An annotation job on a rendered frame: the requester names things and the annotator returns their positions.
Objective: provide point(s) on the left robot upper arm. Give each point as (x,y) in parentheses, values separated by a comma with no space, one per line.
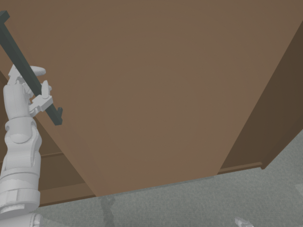
(27,220)

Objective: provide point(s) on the handle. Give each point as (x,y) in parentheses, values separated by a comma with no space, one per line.
(12,50)

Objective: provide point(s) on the wardrobe door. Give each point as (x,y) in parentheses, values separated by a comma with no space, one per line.
(278,108)
(153,92)

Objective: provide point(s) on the robot left forearm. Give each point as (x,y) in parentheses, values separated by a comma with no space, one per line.
(20,171)

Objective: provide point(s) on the left robot hand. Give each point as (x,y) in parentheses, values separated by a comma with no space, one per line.
(17,94)

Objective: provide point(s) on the right robot hand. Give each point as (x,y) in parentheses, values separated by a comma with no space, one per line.
(242,223)

